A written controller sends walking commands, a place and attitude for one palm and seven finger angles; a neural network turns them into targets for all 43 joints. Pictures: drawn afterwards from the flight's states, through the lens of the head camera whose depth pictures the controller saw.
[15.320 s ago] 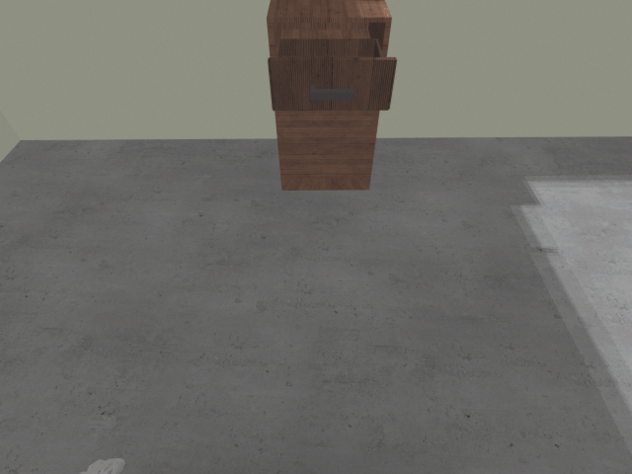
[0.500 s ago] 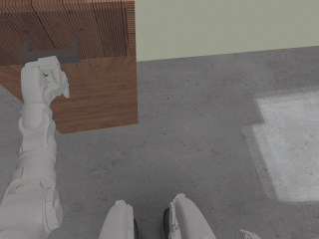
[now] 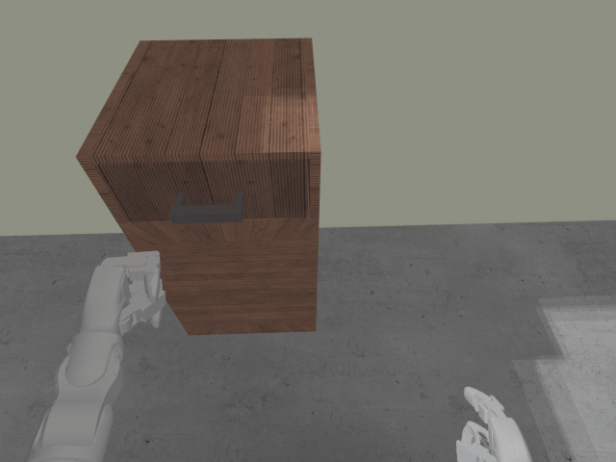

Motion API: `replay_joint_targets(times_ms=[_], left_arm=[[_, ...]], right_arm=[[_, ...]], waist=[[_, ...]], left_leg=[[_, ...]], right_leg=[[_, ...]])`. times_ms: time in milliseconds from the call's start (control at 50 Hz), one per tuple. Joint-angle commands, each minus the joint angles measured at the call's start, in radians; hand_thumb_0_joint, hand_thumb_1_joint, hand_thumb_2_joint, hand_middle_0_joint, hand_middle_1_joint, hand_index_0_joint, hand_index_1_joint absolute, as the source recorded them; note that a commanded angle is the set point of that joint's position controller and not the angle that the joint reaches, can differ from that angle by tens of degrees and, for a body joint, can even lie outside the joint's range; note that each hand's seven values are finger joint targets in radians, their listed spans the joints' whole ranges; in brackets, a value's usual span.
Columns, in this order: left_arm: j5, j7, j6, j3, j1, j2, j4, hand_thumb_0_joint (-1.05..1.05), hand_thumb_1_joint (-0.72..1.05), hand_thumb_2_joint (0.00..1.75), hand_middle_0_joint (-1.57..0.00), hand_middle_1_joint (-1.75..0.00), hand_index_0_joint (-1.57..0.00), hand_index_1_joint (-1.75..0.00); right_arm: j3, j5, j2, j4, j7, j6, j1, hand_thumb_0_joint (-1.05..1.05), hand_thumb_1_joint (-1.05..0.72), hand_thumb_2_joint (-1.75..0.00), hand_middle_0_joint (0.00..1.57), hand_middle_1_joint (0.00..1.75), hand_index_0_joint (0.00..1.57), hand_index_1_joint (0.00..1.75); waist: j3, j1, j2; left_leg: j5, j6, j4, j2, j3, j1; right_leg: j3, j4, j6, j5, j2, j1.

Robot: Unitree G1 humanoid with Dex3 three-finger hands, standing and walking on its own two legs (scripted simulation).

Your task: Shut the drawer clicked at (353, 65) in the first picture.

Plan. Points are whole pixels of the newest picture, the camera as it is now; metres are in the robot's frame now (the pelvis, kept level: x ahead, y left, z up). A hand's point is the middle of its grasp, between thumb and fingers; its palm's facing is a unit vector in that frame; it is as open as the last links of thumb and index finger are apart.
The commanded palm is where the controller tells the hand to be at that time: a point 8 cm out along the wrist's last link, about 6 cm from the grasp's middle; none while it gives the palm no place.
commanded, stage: draw the hand back to the body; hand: left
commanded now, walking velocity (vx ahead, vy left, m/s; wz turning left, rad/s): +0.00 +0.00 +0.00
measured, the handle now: (208, 205) +0.57 +0.22 -0.06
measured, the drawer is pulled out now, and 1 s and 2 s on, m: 0.00 0.00 0.00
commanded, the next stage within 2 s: step back with the hand held close in 0.74 s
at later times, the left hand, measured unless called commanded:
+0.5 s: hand (50, 350) +0.19 +0.23 +0.17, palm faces +0.38 -0.85 -0.37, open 3.3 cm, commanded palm +0.14 +0.27 +0.20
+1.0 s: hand (14, 369) +0.17 +0.22 +0.20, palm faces +0.44 -0.79 -0.43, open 3.3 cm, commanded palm +0.10 +0.26 +0.20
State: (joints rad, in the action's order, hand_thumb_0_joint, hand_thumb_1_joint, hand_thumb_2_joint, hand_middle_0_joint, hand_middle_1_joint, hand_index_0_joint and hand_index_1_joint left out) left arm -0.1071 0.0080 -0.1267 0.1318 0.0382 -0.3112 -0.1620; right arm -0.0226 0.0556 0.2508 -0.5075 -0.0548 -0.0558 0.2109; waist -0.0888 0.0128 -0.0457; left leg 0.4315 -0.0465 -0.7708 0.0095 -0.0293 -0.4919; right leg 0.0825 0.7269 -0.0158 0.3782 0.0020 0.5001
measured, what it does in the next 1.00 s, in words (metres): stands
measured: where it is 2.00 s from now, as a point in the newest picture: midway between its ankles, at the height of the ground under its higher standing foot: outside the picture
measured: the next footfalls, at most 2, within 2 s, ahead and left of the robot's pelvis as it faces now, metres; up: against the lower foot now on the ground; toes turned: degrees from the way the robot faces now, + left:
none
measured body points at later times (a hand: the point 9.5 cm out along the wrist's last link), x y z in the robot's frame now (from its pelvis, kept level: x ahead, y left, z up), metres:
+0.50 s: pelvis +0.00 -0.01 +0.03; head -0.02 -0.04 +0.48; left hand +0.16 +0.27 +0.19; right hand +0.19 -0.23 -0.05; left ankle -0.03 +0.09 -0.71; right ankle -0.01 -0.11 -0.71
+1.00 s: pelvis -0.02 -0.03 +0.03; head -0.03 -0.05 +0.48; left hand +0.14 +0.26 +0.23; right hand +0.17 -0.25 -0.06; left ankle -0.03 +0.09 -0.71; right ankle -0.01 -0.11 -0.71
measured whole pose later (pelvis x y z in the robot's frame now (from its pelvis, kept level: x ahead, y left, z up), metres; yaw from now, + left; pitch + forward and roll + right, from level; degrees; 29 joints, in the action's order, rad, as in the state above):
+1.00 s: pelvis -0.02 -0.03 +0.03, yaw +2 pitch -2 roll -1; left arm -0.06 0.12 -0.20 0.35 0.53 -0.35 0.45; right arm -0.01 0.01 0.23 -0.59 -0.05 0.10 0.21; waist 0.00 -0.01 -0.08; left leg 0.29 -0.01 -0.51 -0.01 0.01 -0.18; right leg 0.12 0.43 -0.05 0.23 -0.03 0.16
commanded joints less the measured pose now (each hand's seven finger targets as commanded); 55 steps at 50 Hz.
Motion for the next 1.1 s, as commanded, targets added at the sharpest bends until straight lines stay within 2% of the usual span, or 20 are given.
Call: replay_joint_targets(times_ms=[0, 200, 240, 320, 360, 400, 540, 560, 580, 660, 700, 740, 840, 860, 880, 900, 940, 960, 1000, 1080], left_arm=[[0.027, 0.092, 0.015, 0.075, -0.168, -0.174, 0.323, 0.0, 0.9, 0.9, -1.4, -1.6, -1.4, -1.6], [0.029, 0.102, 0.039, 0.103, 0.067, -0.149, 0.51, 0.0, 0.9, 0.9, -1.4, -1.6, -1.4, -1.6], [0.03, 0.103, 0.033, 0.131, 0.123, -0.158, 0.554, 0.0, 0.9, 0.9, -1.4, -1.6, -1.4, -1.6], [0.029, 0.104, 0.017, 0.172, 0.204, -0.179, 0.673, 0.0, 0.9, 0.9, -1.4, -1.6, -1.4, -1.6], [0.026, 0.105, 0.015, 0.198, 0.271, -0.189, 0.691, 0.0, 0.9, 0.9, -1.4, -1.6, -1.4, -1.6], [0.024, 0.106, 0.004, 0.203, 0.289, -0.184, 0.753, 0.0, 0.9, 0.9, -1.4, -1.6, -1.4, -1.6], [0.022, 0.119, -0.033, 0.282, 0.444, -0.208, 0.87, 0.0, 0.9, 0.9, -1.4, -1.6, -1.4, -1.6], [0.025, 0.115, -0.028, 0.267, 0.466, -0.182, 0.806, 0.0, 0.9, 0.9, -1.4, -1.6, -1.4, -1.6], [0.024, 0.111, -0.026, 0.241, 0.452, -0.156, 0.777, 0.0, 0.9, 0.9, -1.4, -1.6, -1.4, -1.6], [0.028, 0.115, -0.042, 0.245, 0.404, -0.166, 0.774, 0.0, 0.9, 0.9, -1.4, -1.6, -1.4, -1.6], [0.029, 0.119, -0.052, 0.26, 0.403, -0.183, 0.793, 0.0, 0.9, 0.9, -1.4, -1.6, -1.4, -1.6], [0.031, 0.124, -0.059, 0.264, 0.402, -0.189, 0.822, 0.0, 0.9, 0.9, -1.4, -1.6, -1.4, -1.6], [0.031, 0.127, -0.063, 0.267, 0.41, -0.189, 0.824, 0.0, 0.9, 0.9, -1.4, -1.6, -1.4, -1.6], [0.034, 0.138, -0.125, 0.442, 0.22, -0.354, 0.913, 0.0, 0.9, 0.9, -1.4, -1.6, -1.4, -1.6], [0.041, 0.131, -0.128, 0.396, 0.328, -0.279, 0.807, 0.0, 0.9, 0.9, -1.4, -1.6, -1.4, -1.6], [0.047, 0.123, -0.124, 0.349, 0.443, -0.21, 0.736, 0.0, 0.9, 0.9, -1.4, -1.6, -1.4, -1.6], [0.047, 0.116, -0.127, 0.298, 0.518, -0.161, 0.754, 0.0, 0.9, 0.9, -1.4, -1.6, -1.4, -1.6], [0.044, 0.115, -0.135, 0.296, 0.54, -0.156, 0.783, 0.0, 0.9, 0.9, -1.4, -1.6, -1.4, -1.6], [0.045, 0.121, -0.138, 0.306, 0.58, -0.174, 0.825, 0.0, 0.9, 0.9, -1.4, -1.6, -1.4, -1.6], [0.047, 0.136, -0.136, 0.345, 0.583, -0.224, 0.89, 0.0, 0.9, 0.9, -1.4, -1.6, -1.4, -1.6]], right_arm=[[0.017, -0.006, 0.105, 0.145, -0.041, 0.049, -0.088, 0.0, -0.9, -0.9, 0.2, 0.3, 0.2, 0.3], [0.003, -0.029, 0.093, 0.109, -0.025, 0.113, -0.131, 0.0, -0.9, -0.9, 0.2, 0.3, 0.2, 0.3], [0.006, -0.035, 0.088, 0.105, -0.021, 0.123, -0.134, 0.0, -0.9, -0.9, 0.2, 0.3, 0.2, 0.3], [0.011, -0.039, 0.082, 0.103, -0.013, 0.145, -0.141, 0.0, -0.9, -0.9, 0.2, 0.3, 0.2, 0.3], [0.013, -0.043, 0.083, 0.095, -0.01, 0.157, -0.143, 0.0, -0.9, -0.9, 0.2, 0.3, 0.2, 0.3], [0.016, -0.04, 0.077, 0.098, -0.008, 0.169, -0.147, 0.0, -0.9, -0.9, 0.2, 0.3, 0.2, 0.3], [0.026, -0.036, 0.067, 0.091, -0.012, 0.214, -0.146, 0.0, -0.9, -0.9, 0.2, 0.3, 0.2, 0.3], [0.028, -0.036, 0.066, 0.074, -0.014, 0.216, -0.146, 0.0, -0.9, -0.9, 0.2, 0.3, 0.2, 0.3], [0.028, -0.035, 0.067, 0.07, -0.013, 0.213, -0.146, 0.0, -0.9, -0.9, 0.2, 0.3, 0.2, 0.3], [0.035, -0.035, 0.074, 0.066, -0.023, 0.22, -0.142, 0.0, -0.9, -0.9, 0.2, 0.3, 0.2, 0.3], [0.035, -0.038, 0.071, 0.068, -0.027, 0.228, -0.142, 0.0, -0.9, -0.9, 0.2, 0.3, 0.2, 0.3], [0.033, -0.039, 0.068, 0.07, -0.028, 0.238, -0.145, 0.0, -0.9, -0.9, 0.2, 0.3, 0.2, 0.3], [0.03, -0.039, 0.06, 0.064, -0.031, 0.256, -0.148, 0.0, -0.9, -0.9, 0.2, 0.3, 0.2, 0.3], [0.026, -0.037, 0.08, 0.108, -0.02, 0.236, -0.104, 0.0, -0.9, -0.9, 0.2, 0.3, 0.2, 0.3], [0.041, -0.04, 0.066, 0.066, -0.018, 0.224, -0.111, 0.0, -0.9, -0.9, 0.2, 0.3, 0.2, 0.3], [0.047, -0.045, 0.063, 0.059, -0.013, 0.207, -0.101, 0.0, -0.9, -0.9, 0.2, 0.3, 0.2, 0.3], [0.057, -0.044, 0.073, 0.062, -0.003, 0.182, -0.106, 0.0, -0.9, -0.9, 0.2, 0.3, 0.2, 0.3], [0.062, -0.046, 0.078, 0.068, -0.002, 0.177, -0.11, 0.0, -0.9, -0.9, 0.2, 0.3, 0.2, 0.3], [0.069, -0.047, 0.093, 0.078, -0.003, 0.159, -0.114, 0.0, -0.9, -0.9, 0.2, 0.3, 0.2, 0.3], [0.076, -0.046, 0.095, 0.098, -0.02, 0.135, -0.125, 0.0, -0.9, -0.9, 0.2, 0.3, 0.2, 0.3]], waist=[[-0.169, -0.005, -0.011], [-0.018, -0.034, -0.015], [-0.023, -0.042, 0.019], [-0.017, -0.049, -0.038], [0.01, -0.053, 0.003], [0.015, -0.052, -0.02], [0.021, -0.069, -0.003], [0.071, -0.064, 0.026], [0.119, -0.055, 0.037], [0.118, -0.055, 0.027], [0.07, -0.062, 0.036], [0.043, -0.067, 0.004], [0.074, -0.069, -0.013], [0.202, -0.029, -0.019], [0.179, -0.029, 0.096], [0.152, -0.023, 0.14], [0.092, -0.012, 0.099], [0.062, -0.014, 0.038], [0.001, -0.013, -0.022], [-0.04, -0.017, 0.004]], left_leg=[[-0.372, 0.017, 0.224, -0.02, 0.061, 0.212], [-0.409, 0.022, 0.373, -0.021, 0.066, 0.349], [-0.43, 0.021, 0.383, -0.021, 0.064, 0.361], [-0.448, 0.021, 0.392, -0.017, 0.058, 0.377], [-0.435, 0.02, 0.394, -0.016, 0.057, 0.364], [-0.411, 0.019, 0.396, -0.017, 0.054, 0.367], [-0.395, 0.017, 0.382, -0.018, 0.05, 0.357], [-0.374, 0.016, 0.381, -0.02, 0.047, 0.345], [-0.333, 0.015, 0.387, -0.023, 0.044, 0.333], [-0.265, 0.007, 0.387, -0.019, 0.047, 0.336], [-0.27, 0.002, 0.381, -0.017, 0.045, 0.347], [-0.29, 0.003, 0.376, -0.014, 0.043, 0.351], [-0.293, 0.007, 0.376, -0.015, 0.041, 0.348], [-0.204, -0.005, 0.371, -0.03, 0.078, 0.239], [-0.196, -0.005, 0.315, -0.034, 0.081, 0.242], [-0.234, -0.006, 0.274, -0.031, 0.074, 0.266], [-0.273, -0.001, 0.256, -0.036, 0.061, 0.267], [-0.313, 0.001, 0.28, -0.039, 0.067, 0.267], [-0.383, 0.0, 0.334, -0.059, 0.087, 0.257], [-0.493, 0.001, 0.365, -0.082, 0.122, 0.213]], right_leg=[[-0.046, -0.171, -0.02, -0.311, 0.012, -0.266], [-0.038, -0.323, -0.021, -0.332, 0.007, -0.392], [-0.036, -0.331, -0.019, -0.354, 0.007, -0.421], [-0.043, -0.349, -0.019, -0.377, 0.011, -0.447], [-0.04, -0.36, -0.016, -0.371, 0.009, -0.446], [-0.044, -0.362, -0.014, -0.351, 0.013, -0.442], [-0.045, -0.357, -0.01, -0.345, 0.015, -0.437], [-0.046, -0.37, -0.01, -0.323, 0.012, -0.406], [-0.048, -0.381, -0.006, -0.279, 0.014, -0.376], [-0.059, -0.4, -0.004, -0.182, 0.019, -0.353], [-0.066, -0.393, -0.003, -0.186, 0.026, -0.376], [-0.069, -0.385, -0.005, -0.21, 0.031, -0.397], [-0.071, -0.392, -0.006, -0.214, 0.03, -0.387], [-0.165, -0.464, -0.002, -0.174, 0.093, -0.312], [-0.196, -0.495, -0.009, -0.136, 0.126, -0.287], [-0.195, -0.5, -0.016, -0.161, 0.147, -0.278], [-0.165, -0.463, -0.019, -0.232, 0.17, -0.293], [-0.143, -0.431, -0.021, -0.29, 0.162, -0.316], [-0.103, -0.362, -0.01, -0.344, 0.126, -0.369], [-0.079, -0.291, 0.003, -0.43, 0.083, -0.423]])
